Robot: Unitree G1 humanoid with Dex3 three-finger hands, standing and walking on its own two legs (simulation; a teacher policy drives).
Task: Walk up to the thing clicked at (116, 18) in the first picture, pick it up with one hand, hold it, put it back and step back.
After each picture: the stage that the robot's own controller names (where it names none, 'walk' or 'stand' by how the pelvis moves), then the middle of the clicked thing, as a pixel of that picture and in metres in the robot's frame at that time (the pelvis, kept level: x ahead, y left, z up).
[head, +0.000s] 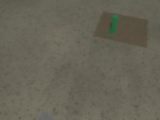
stand; (113, 25) +1.68 -0.41 -0.66
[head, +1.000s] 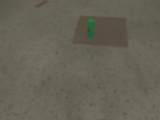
walk; (90, 29) +1.58 -0.01 -0.63
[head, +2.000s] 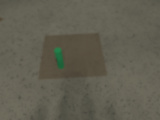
walk; (59, 58) +1.02 +0.27 -0.65
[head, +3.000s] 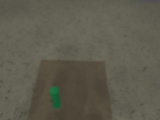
walk; (55, 98) +0.60 +0.21 -0.63
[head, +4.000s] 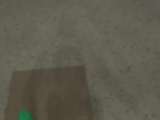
stand; out of the picture +0.38 +0.35 -0.61
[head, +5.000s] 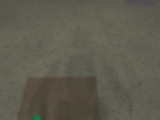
stand; out of the picture +0.40 +0.32 -0.65
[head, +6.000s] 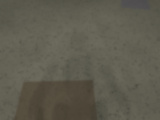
stand; out of the picture +0.38 +0.33 -0.66
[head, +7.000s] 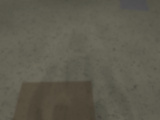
stand; out of the picture +0.38 +0.34 -0.66
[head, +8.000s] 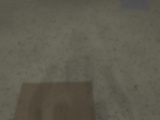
stand; out of the picture +0.37 +0.34 -0.66
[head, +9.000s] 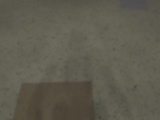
go down; out of the picture +0.36 +0.34 -0.66
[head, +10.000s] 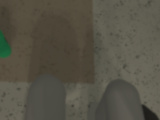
go down; out of the picture +0.46 +0.36 -0.26
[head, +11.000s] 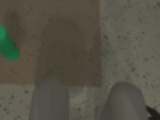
approach; (5, 45) +0.45 +0.35 -0.25
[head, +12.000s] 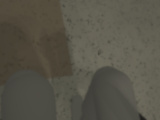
close in; out of the picture +0.43 +0.38 -0.16
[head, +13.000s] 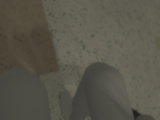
close; out of the picture +0.42 +0.39 -0.16
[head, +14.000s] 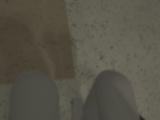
lift; out of the picture +0.38 +0.32 -0.13
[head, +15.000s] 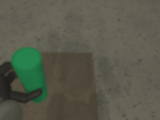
lift; (33, 80) +0.34 +0.17 +0.03
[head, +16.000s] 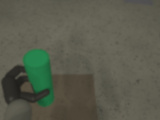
hold; (41, 82) +0.34 +0.15 +0.04
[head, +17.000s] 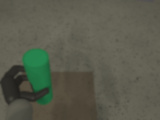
hold; (40, 81) +0.34 +0.15 +0.04
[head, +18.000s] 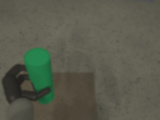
crouch; (42, 80) +0.34 +0.15 +0.04
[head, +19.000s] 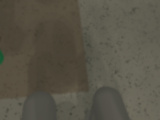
crouch; out of the picture +0.44 +0.29 -0.05
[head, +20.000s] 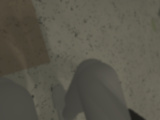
lower; out of the picture +0.45 +0.34 -0.17
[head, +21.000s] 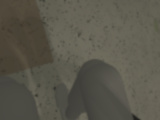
lower; out of the picture +0.44 +0.36 -0.17
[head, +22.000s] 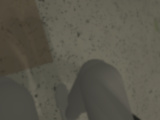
lower; out of the picture +0.44 +0.37 -0.17
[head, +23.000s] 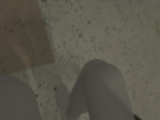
lower; out of the picture +0.44 +0.36 -0.17
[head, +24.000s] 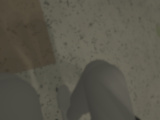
loosen; out of the picture +0.44 +0.36 -0.17
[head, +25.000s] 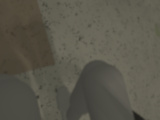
withdraw; out of the picture +0.43 +0.36 -0.17
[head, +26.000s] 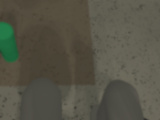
walk; (7, 45) +0.46 +0.31 -0.24
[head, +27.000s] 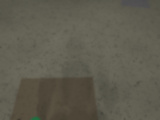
stand; out of the picture +0.40 +0.28 -0.59
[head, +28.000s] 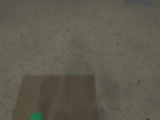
stand; out of the picture +0.42 +0.28 -0.60
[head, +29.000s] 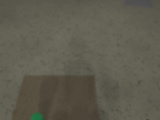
stand; out of the picture +0.42 +0.28 -0.60
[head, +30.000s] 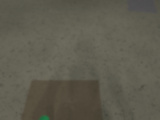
stand; out of the picture +0.43 +0.28 -0.65
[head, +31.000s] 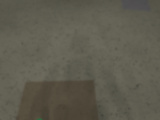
stand; out of the picture +0.40 +0.30 -0.66
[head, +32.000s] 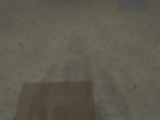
walk; out of the picture +0.39 +0.30 -0.66
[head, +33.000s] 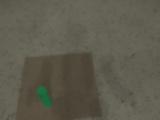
walk; (45, 97) +0.53 +0.31 -0.63
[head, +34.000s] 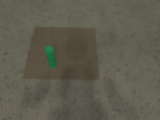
walk; (51, 57) +0.86 +0.25 -0.62
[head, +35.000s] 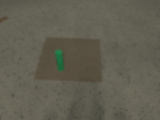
stand; (59, 61) +1.04 +0.24 -0.64
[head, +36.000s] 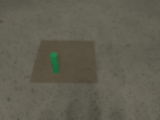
stand; (55, 63) +1.03 +0.27 -0.66
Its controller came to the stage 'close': yes
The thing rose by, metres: 0.69
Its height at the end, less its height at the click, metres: +0.00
